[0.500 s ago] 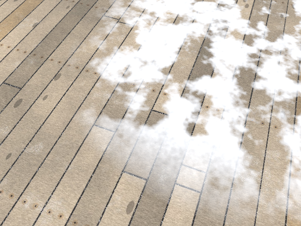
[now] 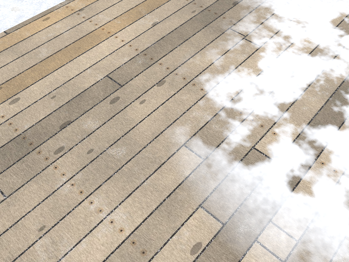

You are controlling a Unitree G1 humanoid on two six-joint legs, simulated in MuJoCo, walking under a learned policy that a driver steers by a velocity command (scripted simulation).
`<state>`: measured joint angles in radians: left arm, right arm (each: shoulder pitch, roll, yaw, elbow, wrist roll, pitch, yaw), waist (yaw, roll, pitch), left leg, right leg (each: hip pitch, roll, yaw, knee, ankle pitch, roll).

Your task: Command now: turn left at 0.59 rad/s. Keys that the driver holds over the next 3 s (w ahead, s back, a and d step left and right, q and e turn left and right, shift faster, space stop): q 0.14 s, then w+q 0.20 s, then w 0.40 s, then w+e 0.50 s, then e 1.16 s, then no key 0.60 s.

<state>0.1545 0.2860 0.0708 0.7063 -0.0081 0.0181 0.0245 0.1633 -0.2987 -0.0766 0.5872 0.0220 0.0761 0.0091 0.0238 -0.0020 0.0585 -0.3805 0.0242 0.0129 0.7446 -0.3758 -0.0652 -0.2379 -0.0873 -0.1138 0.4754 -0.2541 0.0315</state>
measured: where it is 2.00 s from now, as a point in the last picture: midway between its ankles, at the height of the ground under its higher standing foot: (144, 211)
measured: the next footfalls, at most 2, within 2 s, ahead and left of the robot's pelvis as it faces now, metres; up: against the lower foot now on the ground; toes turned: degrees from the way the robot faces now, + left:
left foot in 0.06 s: +0.04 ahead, +0.13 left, +0.00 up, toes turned +4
right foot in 0.50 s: +0.17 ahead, -0.08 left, +0.00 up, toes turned +19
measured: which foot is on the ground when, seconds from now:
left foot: up 0.00-0.04, down 0.06-0.50, up 0.52-0.92, down 0.94-1.00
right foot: down 0.00-0.06, up 0.08-0.48, down 0.50-0.94, up 0.96-1.00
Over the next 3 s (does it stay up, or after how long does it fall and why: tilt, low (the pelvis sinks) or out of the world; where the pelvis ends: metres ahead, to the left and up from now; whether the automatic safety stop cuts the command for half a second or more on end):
stays up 0.63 0.16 0.00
